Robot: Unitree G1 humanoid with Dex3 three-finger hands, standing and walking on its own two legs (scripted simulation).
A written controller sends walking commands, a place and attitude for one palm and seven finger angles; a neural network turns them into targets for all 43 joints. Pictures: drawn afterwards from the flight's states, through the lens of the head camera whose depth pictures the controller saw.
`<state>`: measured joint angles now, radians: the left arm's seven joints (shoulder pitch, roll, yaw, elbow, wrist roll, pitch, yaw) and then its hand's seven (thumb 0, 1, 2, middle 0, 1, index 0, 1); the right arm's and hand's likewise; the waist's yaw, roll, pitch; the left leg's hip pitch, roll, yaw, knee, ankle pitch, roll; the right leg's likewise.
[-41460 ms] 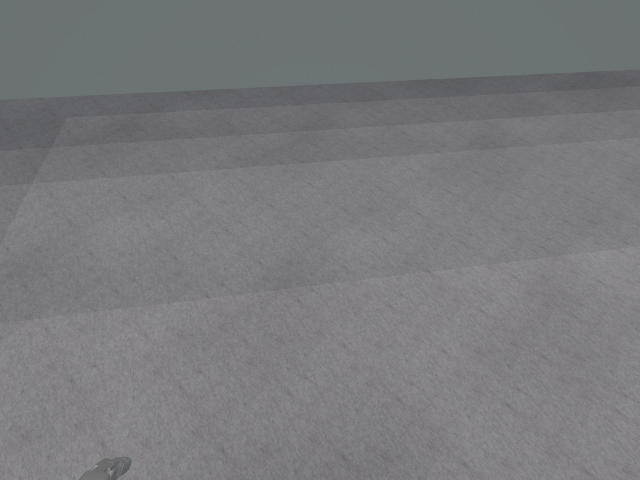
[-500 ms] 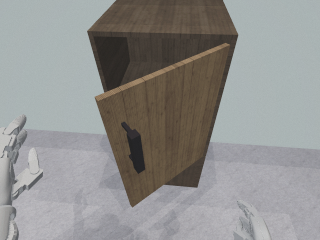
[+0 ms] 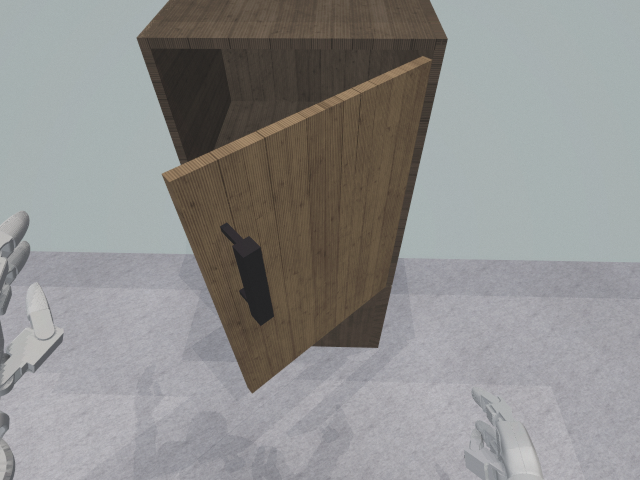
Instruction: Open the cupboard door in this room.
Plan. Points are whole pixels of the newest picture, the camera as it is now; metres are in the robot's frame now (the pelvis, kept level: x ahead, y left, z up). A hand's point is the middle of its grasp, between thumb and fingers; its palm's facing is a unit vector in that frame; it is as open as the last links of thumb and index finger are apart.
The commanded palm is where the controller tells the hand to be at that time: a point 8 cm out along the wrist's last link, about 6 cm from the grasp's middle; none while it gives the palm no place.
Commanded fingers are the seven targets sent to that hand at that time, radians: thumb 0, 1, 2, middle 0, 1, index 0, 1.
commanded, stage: step back with the hand held close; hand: left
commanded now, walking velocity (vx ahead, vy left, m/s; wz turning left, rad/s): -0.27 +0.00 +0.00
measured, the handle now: (246, 275) +0.36 +0.14 +0.05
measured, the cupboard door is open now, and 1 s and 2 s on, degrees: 43 43 43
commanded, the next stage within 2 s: stop stepping back and stand still in 1.16 s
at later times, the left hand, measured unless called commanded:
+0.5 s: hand out of the picture +0.13 +0.28 +0.15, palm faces +0.50 -0.74 -0.46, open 7.4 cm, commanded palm +0.07 +0.32 +0.17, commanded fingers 0.00 0.90 0.90 -0.20 -0.30 -0.20 -0.30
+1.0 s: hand out of the picture +0.08 +0.21 +0.15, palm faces +0.27 -0.82 -0.50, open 7.4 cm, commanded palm +0.00 +0.27 +0.17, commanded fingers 0.00 0.90 0.90 -0.20 -0.30 -0.20 -0.30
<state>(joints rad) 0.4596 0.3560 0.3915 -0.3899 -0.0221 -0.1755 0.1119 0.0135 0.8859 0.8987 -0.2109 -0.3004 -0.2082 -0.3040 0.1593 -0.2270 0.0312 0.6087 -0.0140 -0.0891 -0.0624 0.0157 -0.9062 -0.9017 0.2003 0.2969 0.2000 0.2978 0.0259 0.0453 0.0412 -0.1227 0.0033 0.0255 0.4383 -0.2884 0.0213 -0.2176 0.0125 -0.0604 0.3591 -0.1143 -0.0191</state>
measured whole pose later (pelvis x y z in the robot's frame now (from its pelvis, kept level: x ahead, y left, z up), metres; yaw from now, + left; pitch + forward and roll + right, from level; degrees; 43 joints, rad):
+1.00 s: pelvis -0.16 -0.02 -0.01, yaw -3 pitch +3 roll -2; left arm 0.50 0.43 0.40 -0.55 -0.04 -0.22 0.12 0.01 0.89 0.90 -0.21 -0.30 -0.21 -0.30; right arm 0.07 -0.19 0.03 0.62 -0.02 -0.13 -0.05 0.01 -0.90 -0.90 0.20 0.30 0.20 0.30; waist 0.01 0.00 0.08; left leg -0.47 0.08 0.05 0.46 -0.05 0.00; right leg -0.18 0.06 -0.01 0.45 -0.33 -0.02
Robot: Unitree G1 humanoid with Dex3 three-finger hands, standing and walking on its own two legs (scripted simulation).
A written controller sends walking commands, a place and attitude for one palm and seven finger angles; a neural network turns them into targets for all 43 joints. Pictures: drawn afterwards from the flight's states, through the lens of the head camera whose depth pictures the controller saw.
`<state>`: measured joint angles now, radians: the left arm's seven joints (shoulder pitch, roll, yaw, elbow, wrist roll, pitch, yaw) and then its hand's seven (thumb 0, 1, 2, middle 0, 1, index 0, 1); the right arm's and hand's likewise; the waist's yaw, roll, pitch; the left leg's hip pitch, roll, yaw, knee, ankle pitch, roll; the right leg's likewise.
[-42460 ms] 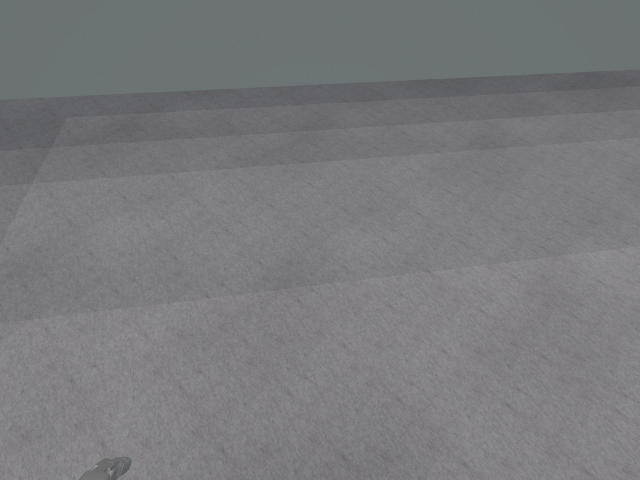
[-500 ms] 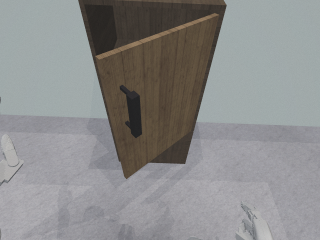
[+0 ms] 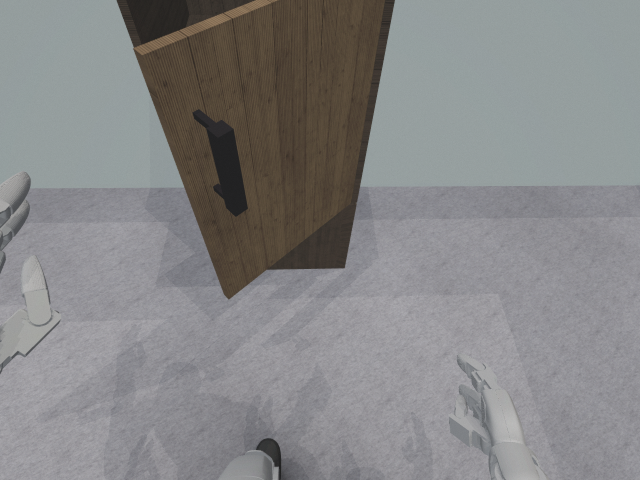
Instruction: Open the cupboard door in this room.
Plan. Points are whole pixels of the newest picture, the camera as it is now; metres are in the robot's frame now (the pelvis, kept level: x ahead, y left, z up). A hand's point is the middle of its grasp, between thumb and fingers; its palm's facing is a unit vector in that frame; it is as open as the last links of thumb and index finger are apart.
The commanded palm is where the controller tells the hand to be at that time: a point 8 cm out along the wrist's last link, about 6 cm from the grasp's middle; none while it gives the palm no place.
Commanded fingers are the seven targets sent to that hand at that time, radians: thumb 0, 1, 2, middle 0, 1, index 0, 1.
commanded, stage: step back with the hand held close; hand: left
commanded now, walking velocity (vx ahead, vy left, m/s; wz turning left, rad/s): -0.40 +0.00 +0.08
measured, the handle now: (220, 165) +0.50 +0.18 +0.06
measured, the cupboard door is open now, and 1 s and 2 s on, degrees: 43 43 43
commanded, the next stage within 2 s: stop stepping back and stand still in 0.16 s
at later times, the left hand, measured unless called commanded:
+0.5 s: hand out of the picture +0.04 +0.23 +0.17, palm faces +0.42 -0.74 -0.52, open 7.4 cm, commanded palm -0.01 +0.27 +0.18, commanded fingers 0.00 0.90 0.90 -0.20 -0.30 -0.20 -0.30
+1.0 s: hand out of the picture +0.00 +0.23 +0.18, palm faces +0.51 -0.70 -0.50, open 7.4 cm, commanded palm -0.07 +0.27 +0.18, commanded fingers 0.00 0.90 0.90 -0.20 -0.30 -0.20 -0.30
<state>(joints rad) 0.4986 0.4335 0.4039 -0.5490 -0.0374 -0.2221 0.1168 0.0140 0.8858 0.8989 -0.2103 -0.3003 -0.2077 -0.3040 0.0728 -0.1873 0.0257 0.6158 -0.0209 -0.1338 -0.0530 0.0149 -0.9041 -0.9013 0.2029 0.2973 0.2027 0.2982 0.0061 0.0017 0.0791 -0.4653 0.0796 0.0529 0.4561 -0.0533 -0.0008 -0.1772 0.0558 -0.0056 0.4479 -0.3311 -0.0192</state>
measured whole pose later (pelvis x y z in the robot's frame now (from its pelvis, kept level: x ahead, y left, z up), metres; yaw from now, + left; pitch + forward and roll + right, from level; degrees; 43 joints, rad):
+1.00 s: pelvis -0.18 -0.04 -0.01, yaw +5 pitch -2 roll +1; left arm 0.51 0.44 0.44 -0.46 0.00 -0.21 0.15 0.01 0.88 0.90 -0.21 -0.30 -0.21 -0.30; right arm 0.28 -0.20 0.01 0.67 -0.01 -0.15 -0.07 0.02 -0.91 -0.90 0.20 0.30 0.20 0.30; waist -0.02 -0.02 -0.01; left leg -0.27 0.06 0.02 0.80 -0.43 -0.01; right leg -0.33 0.00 -0.14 0.65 -0.28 -0.08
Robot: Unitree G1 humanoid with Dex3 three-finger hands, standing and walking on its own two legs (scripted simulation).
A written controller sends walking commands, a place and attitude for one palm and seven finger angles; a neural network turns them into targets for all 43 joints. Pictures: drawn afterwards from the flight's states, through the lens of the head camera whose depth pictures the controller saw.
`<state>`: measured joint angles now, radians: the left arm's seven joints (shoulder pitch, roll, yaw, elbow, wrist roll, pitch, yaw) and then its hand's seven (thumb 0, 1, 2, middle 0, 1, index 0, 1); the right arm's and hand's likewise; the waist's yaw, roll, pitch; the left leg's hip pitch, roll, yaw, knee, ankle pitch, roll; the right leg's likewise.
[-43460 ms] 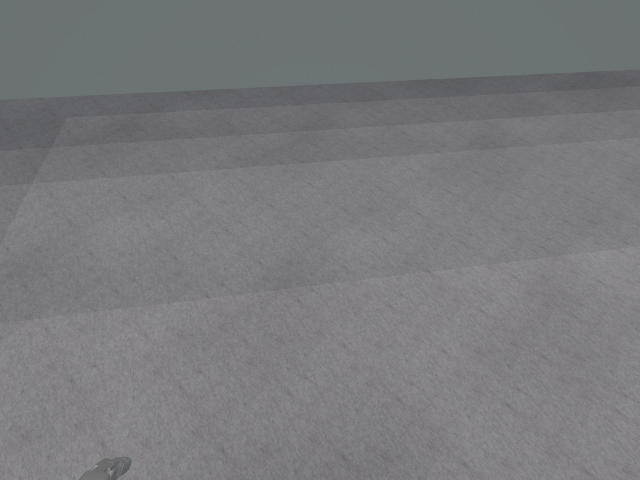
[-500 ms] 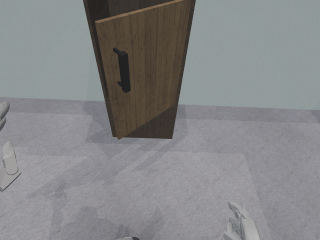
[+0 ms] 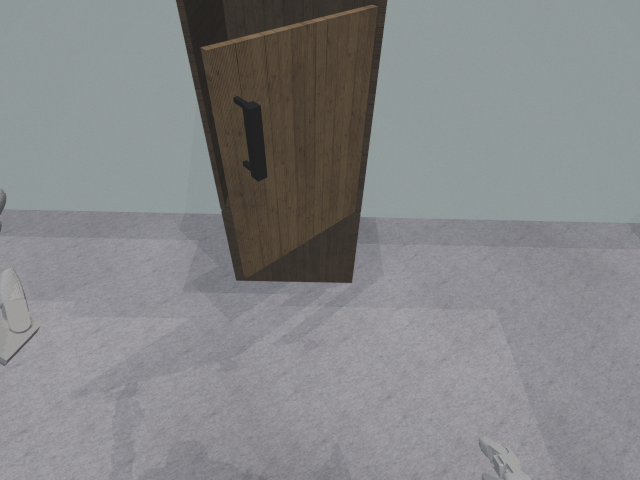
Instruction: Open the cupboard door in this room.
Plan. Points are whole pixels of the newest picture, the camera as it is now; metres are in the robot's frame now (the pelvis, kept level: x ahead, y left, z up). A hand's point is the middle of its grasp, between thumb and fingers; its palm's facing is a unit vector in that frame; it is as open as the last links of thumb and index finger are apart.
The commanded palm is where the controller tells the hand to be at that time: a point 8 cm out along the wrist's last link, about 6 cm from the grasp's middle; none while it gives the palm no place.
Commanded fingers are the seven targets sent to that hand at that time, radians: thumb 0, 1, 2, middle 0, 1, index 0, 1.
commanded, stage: let the arm hang, fingers relaxed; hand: left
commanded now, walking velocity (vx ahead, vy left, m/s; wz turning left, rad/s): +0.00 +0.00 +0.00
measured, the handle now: (249, 139) +0.70 +0.17 +0.07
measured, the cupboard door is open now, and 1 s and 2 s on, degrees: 43 43 43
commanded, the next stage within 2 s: look to check the result in 1.18 s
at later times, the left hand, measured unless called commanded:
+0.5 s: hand out of the picture +0.04 +0.19 -0.15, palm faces +0.10 -0.97 -0.23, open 6.9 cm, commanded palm none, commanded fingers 0.00 0.90 0.90 -0.20 -0.30 -0.20 -0.30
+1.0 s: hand out of the picture +0.04 +0.24 -0.14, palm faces +0.06 -0.95 -0.29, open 7.4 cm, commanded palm none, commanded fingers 0.00 0.90 0.90 -0.20 -0.30 -0.20 -0.30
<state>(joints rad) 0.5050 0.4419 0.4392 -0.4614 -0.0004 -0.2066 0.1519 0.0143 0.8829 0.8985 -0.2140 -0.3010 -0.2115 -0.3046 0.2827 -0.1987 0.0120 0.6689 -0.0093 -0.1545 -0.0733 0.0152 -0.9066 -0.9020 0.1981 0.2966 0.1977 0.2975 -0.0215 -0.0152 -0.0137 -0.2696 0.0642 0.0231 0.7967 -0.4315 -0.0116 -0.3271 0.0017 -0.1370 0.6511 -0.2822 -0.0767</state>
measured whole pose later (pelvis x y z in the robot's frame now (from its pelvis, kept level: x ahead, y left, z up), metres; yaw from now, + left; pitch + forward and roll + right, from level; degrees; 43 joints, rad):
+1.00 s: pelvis +0.00 +0.02 +0.02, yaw +3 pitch -2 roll +0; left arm 0.16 0.25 0.02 1.13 0.02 -0.01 0.01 0.00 0.90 0.90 -0.20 -0.30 -0.20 -0.30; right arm 0.21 -0.25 -0.01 1.12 -0.03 0.01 -0.01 0.01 -0.91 -0.90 0.20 0.30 0.20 0.30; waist -0.01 0.03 0.04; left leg -0.12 -0.01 0.04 0.37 -0.21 0.02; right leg -0.19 0.02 -0.03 0.37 -0.14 -0.03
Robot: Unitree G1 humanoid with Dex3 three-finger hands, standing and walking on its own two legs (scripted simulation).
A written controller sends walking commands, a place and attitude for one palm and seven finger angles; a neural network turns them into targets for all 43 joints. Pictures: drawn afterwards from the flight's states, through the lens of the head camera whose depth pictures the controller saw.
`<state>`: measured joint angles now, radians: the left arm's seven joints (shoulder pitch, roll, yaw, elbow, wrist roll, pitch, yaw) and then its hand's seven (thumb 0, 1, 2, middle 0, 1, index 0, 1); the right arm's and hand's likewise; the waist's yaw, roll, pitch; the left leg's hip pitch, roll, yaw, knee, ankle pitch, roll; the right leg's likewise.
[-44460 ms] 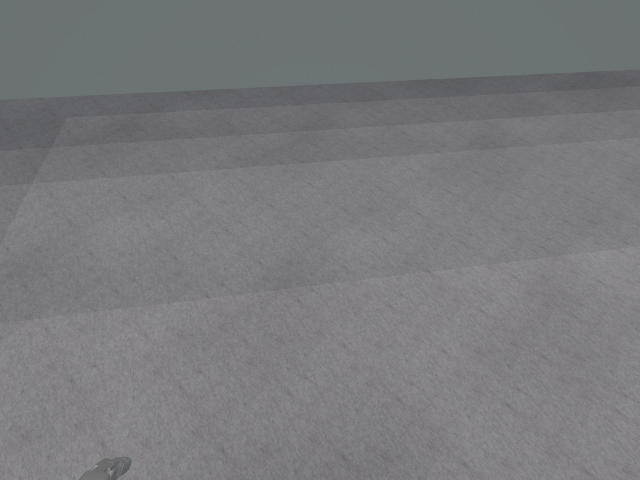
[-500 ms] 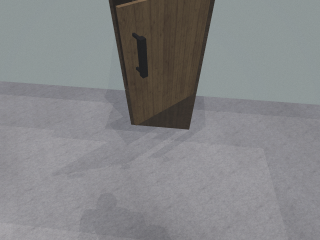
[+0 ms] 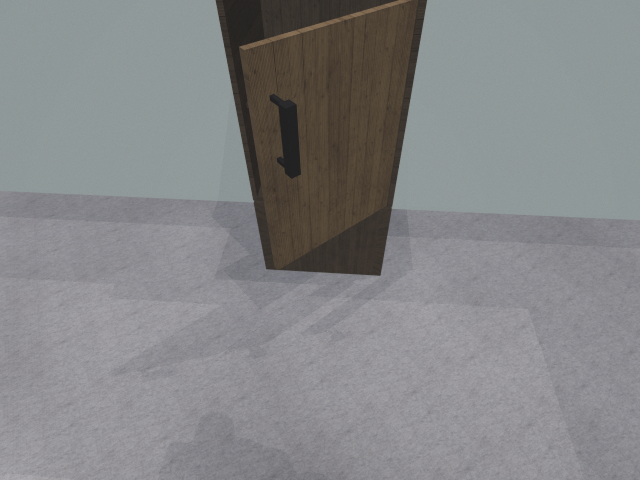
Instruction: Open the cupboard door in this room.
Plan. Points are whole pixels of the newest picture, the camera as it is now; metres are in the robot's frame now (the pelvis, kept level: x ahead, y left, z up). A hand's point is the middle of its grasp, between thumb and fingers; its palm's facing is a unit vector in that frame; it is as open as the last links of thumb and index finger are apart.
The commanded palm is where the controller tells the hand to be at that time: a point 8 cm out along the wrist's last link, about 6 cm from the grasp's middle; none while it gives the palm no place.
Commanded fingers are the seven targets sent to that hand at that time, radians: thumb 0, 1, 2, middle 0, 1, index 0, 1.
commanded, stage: let the arm hang, fingers relaxed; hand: left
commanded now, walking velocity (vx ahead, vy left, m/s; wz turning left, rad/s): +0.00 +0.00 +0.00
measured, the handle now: (284, 136) +0.71 +0.11 +0.05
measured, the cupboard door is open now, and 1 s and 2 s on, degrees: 43 43 43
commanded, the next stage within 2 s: look to check the result in 0.18 s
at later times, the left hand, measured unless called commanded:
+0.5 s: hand out of the picture +0.08 +0.23 -0.16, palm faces -0.02 -0.95 -0.32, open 7.4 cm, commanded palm none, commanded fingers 0.00 0.90 0.90 -0.20 -0.30 -0.20 -0.30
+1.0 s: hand out of the picture +0.12 +0.24 -0.15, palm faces -0.03 -0.94 -0.34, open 7.4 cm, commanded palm none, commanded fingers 0.00 0.90 0.90 -0.20 -0.30 -0.20 -0.30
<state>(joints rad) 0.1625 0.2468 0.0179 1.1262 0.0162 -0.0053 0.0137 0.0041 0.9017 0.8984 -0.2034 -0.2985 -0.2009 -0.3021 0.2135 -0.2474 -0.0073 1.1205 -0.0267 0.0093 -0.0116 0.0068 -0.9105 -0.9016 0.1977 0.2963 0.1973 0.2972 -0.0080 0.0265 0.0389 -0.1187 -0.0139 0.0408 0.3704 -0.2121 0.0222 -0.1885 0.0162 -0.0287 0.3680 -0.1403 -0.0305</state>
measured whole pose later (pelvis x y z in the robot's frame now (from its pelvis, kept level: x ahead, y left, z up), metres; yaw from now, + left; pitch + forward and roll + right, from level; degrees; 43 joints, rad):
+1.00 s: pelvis +0.03 +0.00 +0.00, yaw -1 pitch -1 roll +0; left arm 0.09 0.31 0.02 1.11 0.02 0.00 0.01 0.00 0.90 0.90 -0.20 -0.30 -0.20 -0.30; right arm 0.10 -0.32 -0.01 1.10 -0.02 0.01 -0.01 0.01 -0.91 -0.90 0.20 0.30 0.20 0.30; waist 0.00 0.02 0.07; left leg -0.07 0.00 0.05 0.32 -0.23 0.01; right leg -0.16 0.03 -0.01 0.35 -0.17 -0.04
